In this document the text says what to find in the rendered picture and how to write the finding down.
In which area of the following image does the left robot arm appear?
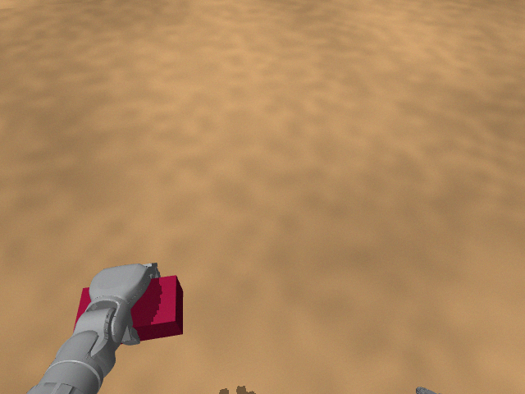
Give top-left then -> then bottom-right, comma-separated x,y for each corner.
26,295 -> 131,394

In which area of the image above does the carton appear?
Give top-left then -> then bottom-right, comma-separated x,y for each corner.
73,275 -> 183,344

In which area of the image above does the left robot hand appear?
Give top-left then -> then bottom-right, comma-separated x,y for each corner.
89,263 -> 161,346

